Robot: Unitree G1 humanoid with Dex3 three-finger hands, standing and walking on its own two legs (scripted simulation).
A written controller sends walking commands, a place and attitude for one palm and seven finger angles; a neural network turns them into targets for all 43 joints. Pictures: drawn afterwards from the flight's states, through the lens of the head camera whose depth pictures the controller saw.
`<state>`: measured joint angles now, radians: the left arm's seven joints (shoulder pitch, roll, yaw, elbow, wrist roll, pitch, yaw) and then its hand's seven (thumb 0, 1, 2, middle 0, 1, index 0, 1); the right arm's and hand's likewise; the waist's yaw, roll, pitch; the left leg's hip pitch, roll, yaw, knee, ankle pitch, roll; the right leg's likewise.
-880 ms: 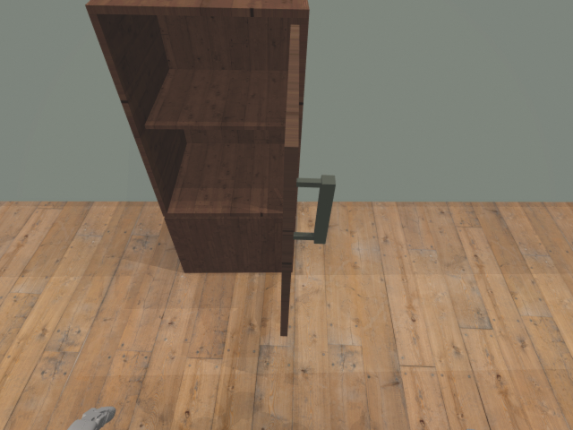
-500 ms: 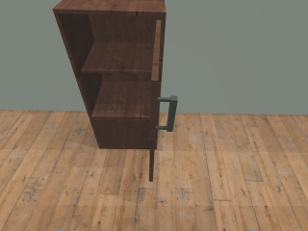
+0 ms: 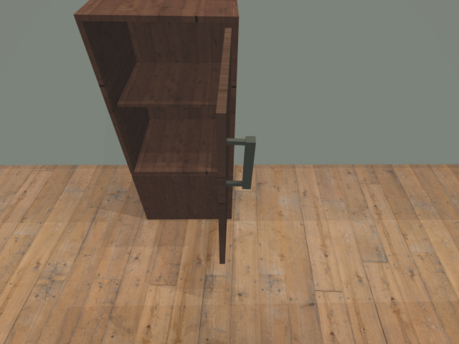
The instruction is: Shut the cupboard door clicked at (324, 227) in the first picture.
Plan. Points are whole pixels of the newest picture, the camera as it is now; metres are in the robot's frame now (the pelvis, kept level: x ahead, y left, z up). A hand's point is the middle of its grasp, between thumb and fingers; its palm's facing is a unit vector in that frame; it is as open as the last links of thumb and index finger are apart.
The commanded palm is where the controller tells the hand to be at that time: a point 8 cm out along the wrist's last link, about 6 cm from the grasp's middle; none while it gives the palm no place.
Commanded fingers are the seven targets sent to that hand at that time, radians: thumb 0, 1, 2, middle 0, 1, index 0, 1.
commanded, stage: stand and wait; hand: left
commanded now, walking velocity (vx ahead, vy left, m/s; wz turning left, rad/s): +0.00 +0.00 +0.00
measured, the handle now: (239, 164) +0.49 +0.01 +0.03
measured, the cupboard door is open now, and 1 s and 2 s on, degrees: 87 87 87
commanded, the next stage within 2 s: look at it before walking up in 0.02 s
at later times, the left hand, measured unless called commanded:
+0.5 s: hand out of the picture +0.08 +0.24 -0.16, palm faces -0.03 -0.94 -0.34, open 7.4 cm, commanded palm none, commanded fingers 0.00 0.90 0.90 -0.20 -0.30 -0.20 -0.30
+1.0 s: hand out of the picture +0.10 +0.24 -0.16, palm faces -0.03 -0.94 -0.34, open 7.4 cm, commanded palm none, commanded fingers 0.00 0.90 0.90 -0.20 -0.30 -0.20 -0.30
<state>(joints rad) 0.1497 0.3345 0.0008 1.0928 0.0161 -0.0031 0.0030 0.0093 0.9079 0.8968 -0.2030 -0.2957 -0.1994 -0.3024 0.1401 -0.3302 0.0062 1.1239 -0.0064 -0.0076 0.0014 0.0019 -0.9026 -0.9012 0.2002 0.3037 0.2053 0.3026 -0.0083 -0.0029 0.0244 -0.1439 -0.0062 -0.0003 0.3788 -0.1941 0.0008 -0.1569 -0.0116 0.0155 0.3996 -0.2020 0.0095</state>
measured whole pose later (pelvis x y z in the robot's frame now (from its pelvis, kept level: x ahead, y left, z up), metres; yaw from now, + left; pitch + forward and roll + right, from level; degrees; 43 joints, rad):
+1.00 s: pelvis +0.02 -0.01 +0.00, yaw -2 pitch -1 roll +0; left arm 0.14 0.33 0.02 1.07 0.02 0.01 0.01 0.01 0.91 0.90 -0.20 -0.30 -0.20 -0.30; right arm 0.10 -0.32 0.00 1.10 -0.01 -0.01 -0.02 0.00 -0.90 -0.90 0.20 0.30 0.21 0.30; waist 0.01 0.00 0.03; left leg -0.14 0.02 0.03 0.38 -0.22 -0.02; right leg -0.17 0.01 0.04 0.41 -0.22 0.00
